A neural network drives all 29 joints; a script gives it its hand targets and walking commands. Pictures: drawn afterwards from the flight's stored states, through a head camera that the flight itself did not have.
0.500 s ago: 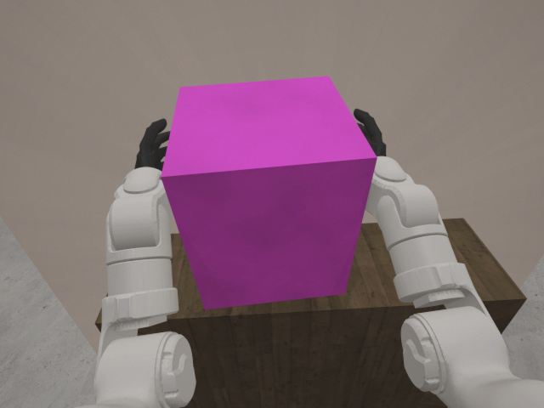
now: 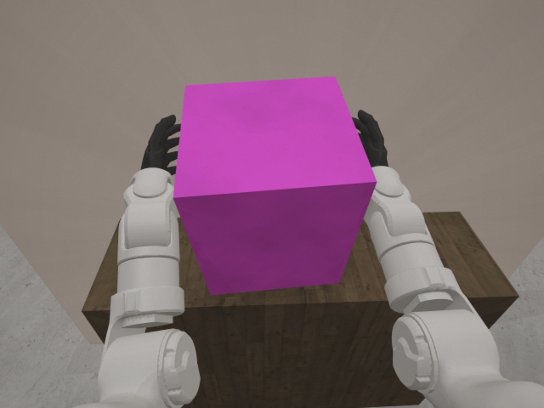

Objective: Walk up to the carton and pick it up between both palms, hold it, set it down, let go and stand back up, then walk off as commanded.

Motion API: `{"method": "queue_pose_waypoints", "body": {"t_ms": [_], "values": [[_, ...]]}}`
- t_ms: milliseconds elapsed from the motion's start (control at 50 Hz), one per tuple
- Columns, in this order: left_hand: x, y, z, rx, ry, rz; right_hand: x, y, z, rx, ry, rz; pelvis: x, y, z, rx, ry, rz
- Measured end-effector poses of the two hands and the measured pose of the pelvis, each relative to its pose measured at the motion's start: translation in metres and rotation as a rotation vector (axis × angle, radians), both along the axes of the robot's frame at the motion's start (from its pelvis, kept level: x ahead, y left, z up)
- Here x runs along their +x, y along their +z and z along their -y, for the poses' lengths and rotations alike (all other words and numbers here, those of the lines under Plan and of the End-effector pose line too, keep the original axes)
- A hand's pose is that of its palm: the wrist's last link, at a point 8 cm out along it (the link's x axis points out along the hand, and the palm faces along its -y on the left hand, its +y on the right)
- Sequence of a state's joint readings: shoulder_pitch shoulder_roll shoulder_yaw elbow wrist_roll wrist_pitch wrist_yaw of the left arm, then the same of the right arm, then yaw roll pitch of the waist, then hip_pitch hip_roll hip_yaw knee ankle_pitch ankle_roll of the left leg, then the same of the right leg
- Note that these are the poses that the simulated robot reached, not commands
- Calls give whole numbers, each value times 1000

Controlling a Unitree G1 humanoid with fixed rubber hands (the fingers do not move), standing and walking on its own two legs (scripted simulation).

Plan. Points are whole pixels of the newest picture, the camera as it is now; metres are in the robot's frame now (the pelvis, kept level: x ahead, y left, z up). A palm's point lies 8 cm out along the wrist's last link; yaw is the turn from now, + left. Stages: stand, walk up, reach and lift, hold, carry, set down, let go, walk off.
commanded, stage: set down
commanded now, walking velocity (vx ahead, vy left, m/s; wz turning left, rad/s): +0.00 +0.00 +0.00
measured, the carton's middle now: (269, 192) +0.38 +0.00 +0.16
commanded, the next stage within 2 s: none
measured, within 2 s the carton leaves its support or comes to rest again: neither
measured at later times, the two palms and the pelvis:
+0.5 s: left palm (164, 182) +0.39 +0.16 +0.18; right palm (363, 179) +0.40 -0.14 +0.17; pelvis +0.01 +0.00 +0.00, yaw +0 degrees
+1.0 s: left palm (175, 193) +0.41 +0.15 +0.14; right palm (360, 191) +0.41 -0.15 +0.13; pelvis +0.02 +0.00 +0.00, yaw +0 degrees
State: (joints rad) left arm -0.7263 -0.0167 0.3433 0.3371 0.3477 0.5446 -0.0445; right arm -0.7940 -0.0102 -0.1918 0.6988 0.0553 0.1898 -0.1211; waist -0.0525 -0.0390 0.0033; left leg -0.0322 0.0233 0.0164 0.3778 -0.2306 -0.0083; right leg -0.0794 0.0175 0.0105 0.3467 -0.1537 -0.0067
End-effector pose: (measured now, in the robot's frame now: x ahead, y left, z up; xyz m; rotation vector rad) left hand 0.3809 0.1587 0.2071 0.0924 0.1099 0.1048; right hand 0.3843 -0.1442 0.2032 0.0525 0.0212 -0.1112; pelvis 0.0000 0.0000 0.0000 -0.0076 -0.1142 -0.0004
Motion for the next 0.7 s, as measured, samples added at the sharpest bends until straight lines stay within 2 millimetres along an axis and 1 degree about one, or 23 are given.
{"method": "queue_pose_waypoints", "body": {"t_ms": [40,160,320,480,620,700], "values": [[2,-4,0,-2,6,8,3,-3,-1,-4,4,9,2,0,0,0,0,-4],[7,-8,-1,1,13,21,9,-12,-1,-2,9,24,9,0,-2,-3,0,-12],[12,-23,0,-6,9,-11,13,-28,-1,-8,4,-6,11,0,-3,-4,1,-15],[13,-28,1,-4,8,0,13,-31,0,-34,2,7,11,0,-3,-4,1,-16],[16,-45,6,3,1,-61,12,-51,5,-65,-2,-52,12,1,-3,-4,1,-17],[20,-51,11,11,-10,-71,12,-58,10,-59,-14,-62,12,1,-3,-4,1,-18]]}}
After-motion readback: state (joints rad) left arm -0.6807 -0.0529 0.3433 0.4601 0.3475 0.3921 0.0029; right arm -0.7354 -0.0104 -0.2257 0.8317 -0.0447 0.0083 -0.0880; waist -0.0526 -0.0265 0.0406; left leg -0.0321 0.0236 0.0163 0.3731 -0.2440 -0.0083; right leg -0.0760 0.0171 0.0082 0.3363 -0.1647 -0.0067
